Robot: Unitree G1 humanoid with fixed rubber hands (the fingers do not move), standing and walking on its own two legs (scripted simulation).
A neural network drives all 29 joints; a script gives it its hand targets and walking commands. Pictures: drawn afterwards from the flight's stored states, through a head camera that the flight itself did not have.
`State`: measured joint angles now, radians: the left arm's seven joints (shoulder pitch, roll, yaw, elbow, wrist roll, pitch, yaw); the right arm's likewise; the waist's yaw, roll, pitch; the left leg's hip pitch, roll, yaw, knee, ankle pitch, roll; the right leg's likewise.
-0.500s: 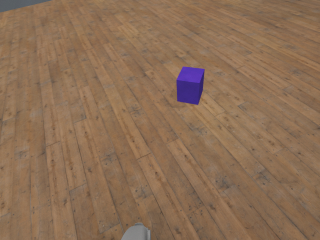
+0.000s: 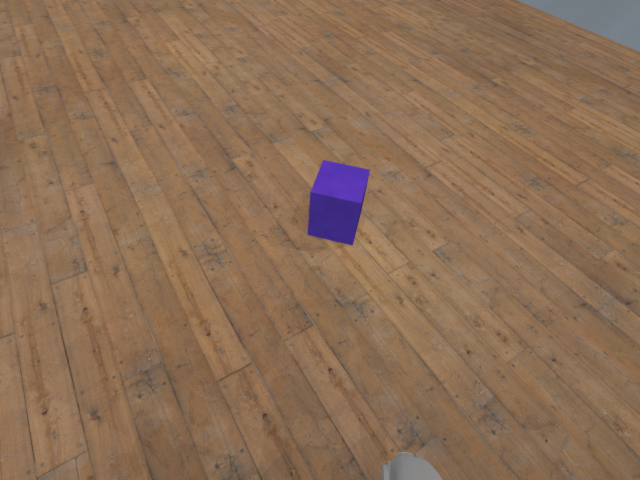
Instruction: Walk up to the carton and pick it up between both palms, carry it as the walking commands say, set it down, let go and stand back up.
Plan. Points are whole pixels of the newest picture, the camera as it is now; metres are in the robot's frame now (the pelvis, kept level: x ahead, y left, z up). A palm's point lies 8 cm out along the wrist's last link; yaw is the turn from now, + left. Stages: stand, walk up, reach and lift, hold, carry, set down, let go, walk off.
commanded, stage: walk up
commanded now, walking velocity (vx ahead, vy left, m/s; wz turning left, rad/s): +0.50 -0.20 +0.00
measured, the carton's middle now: (338, 203) +1.25 -0.12 -0.66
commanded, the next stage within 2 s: none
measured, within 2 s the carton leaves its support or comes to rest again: neither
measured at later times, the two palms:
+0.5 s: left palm (210, 442) +0.21 +0.16 -0.11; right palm (529, 375) +0.32 -0.34 -0.15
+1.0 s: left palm (209, 269) +0.52 +0.22 -0.15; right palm (479, 282) +0.48 -0.29 -0.12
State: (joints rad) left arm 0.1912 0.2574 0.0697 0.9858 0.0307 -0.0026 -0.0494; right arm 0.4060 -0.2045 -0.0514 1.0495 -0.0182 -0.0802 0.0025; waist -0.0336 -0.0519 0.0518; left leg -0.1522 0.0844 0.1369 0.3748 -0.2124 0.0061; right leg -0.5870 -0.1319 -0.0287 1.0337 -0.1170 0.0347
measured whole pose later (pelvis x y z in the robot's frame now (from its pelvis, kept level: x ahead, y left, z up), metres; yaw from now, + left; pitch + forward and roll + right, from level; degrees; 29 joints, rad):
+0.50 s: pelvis +0.24 -0.10 +0.00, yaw +1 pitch -1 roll +2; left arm 0.36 0.21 0.04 1.03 0.03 -0.10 -0.01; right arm 0.19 -0.26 -0.07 0.97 -0.03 -0.01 0.05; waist 0.04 0.05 0.05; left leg -0.55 0.12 0.07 1.04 -0.19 -0.01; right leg -0.14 -0.08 -0.16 0.36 -0.21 -0.01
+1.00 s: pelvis +0.48 -0.03 +0.00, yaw +0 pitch +0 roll -2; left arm 0.24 0.26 0.07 1.01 0.03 -0.02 -0.03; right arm 0.32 -0.21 -0.06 1.02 -0.02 -0.08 0.01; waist -0.01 -0.05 0.05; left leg -0.20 0.08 0.15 0.41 -0.20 0.01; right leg -0.51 -0.12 -0.03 1.10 -0.22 0.03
